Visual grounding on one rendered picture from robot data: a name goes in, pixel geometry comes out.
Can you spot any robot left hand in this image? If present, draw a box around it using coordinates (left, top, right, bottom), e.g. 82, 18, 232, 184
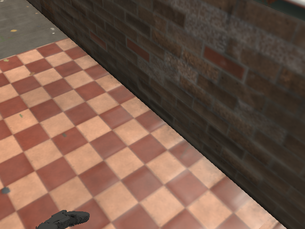
35, 210, 90, 229

